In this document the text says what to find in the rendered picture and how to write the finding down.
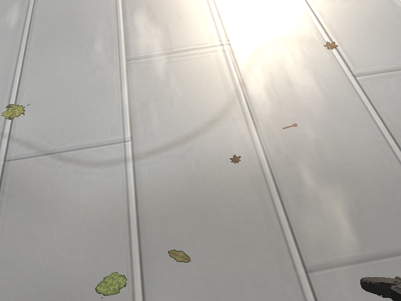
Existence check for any robot right hand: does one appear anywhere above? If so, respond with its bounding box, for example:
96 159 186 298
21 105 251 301
360 277 401 301

